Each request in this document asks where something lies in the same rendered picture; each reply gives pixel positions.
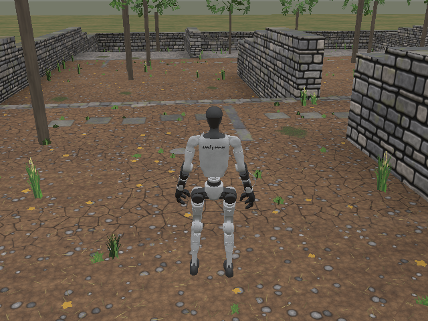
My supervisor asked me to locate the right robot upper arm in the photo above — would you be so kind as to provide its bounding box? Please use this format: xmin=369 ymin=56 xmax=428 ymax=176
xmin=228 ymin=135 xmax=246 ymax=173

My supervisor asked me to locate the right robot forearm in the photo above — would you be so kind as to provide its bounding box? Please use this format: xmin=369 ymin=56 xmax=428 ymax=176
xmin=239 ymin=162 xmax=253 ymax=193

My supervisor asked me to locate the left robot forearm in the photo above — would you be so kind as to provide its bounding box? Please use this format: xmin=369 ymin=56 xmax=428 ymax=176
xmin=177 ymin=162 xmax=189 ymax=191

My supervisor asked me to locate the left robot hand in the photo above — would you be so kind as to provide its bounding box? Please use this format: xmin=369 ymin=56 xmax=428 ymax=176
xmin=175 ymin=189 xmax=191 ymax=205

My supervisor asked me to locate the left robot thigh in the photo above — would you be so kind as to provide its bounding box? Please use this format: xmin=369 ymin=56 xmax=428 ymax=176
xmin=191 ymin=187 xmax=205 ymax=233

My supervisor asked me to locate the robot thigh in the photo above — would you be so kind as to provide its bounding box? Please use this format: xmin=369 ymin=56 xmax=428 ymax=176
xmin=223 ymin=187 xmax=237 ymax=235
xmin=191 ymin=187 xmax=205 ymax=233

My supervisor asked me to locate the right robot thigh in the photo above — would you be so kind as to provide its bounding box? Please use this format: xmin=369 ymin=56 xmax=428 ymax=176
xmin=223 ymin=187 xmax=237 ymax=235

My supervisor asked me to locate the right robot hand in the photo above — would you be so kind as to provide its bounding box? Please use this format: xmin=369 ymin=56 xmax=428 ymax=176
xmin=240 ymin=191 xmax=255 ymax=209

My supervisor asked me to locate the left robot upper arm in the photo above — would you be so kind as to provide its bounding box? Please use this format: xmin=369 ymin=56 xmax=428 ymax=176
xmin=183 ymin=135 xmax=200 ymax=173

